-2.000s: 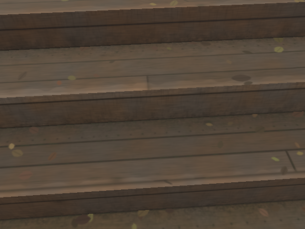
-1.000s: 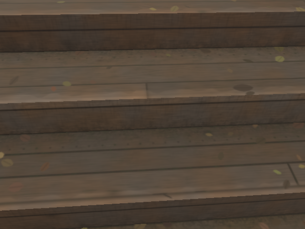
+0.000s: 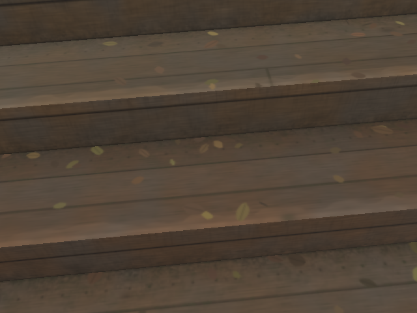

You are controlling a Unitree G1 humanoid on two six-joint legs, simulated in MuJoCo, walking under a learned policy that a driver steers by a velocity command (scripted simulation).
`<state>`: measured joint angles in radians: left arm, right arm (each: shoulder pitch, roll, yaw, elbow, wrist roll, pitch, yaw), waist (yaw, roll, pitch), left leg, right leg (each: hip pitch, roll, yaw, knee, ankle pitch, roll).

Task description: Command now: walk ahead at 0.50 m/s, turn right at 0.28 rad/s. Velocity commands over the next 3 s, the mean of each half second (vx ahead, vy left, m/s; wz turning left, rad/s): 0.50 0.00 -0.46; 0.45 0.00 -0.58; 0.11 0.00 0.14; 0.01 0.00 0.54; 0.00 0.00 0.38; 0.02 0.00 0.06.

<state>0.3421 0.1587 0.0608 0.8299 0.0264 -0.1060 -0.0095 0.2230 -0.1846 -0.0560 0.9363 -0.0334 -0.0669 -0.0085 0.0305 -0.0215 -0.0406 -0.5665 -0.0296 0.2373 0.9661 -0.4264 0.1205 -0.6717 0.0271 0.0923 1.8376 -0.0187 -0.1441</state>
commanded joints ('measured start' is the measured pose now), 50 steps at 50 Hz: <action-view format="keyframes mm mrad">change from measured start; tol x64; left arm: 1 -17 -140 -51 -119 -4 33 15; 50 -4 52 48 -192 19 8 -8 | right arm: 1 131 95 23 101 -2 -58 23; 50 -101 11 2 -304 39 24 -57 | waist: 1 42 -6 85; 50 -32 24 -147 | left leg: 1 191 267 -455 -586 84 20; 13 586 257 -122 -858 445 -34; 18 609 340 1 -510 2109 9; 22 -92 -14 -325 859 312 -88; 34 -908 74 -209 1375 114 -34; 50 317 385 -832 -360 385 213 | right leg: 1 -422 -10 86 298 -72 -47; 13 -790 -57 -153 3 -393 -22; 17 39 84 -478 -484 -414 -53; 23 531 -204 770 -1487 -673 -216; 40 526 -140 335 -1710 287 -94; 45 602 -145 200 -1267 1472 -18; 47 128 129 114 -516 -116 107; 50 -77 54 36 -76 -150 111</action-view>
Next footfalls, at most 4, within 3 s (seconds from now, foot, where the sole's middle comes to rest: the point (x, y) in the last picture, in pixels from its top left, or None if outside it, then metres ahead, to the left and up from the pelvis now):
0.38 right None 0.42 -0.13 -0.54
0.92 left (271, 169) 0.78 -0.11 -0.37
1.36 right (359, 171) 0.77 -0.35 -0.37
1.78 left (269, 179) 0.75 -0.10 -0.37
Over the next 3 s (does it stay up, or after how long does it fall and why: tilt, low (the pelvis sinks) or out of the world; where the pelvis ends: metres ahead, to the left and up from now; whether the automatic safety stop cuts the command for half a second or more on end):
stays up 0.71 -0.19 0.41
